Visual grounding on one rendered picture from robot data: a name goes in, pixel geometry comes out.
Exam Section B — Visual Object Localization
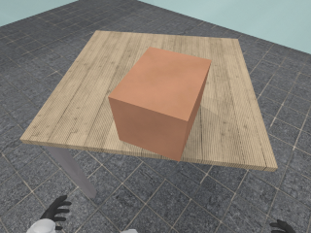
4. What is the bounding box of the robot left forearm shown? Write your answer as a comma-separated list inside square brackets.
[26, 218, 56, 233]

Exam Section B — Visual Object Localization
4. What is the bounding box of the left robot hand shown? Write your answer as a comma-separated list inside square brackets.
[40, 195, 72, 230]

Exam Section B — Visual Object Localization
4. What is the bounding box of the right robot hand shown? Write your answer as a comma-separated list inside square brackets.
[269, 219, 296, 233]

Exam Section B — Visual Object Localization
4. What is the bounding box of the table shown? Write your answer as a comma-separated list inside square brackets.
[20, 30, 278, 198]

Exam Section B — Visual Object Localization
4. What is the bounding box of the carton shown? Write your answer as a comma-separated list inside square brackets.
[108, 47, 212, 161]

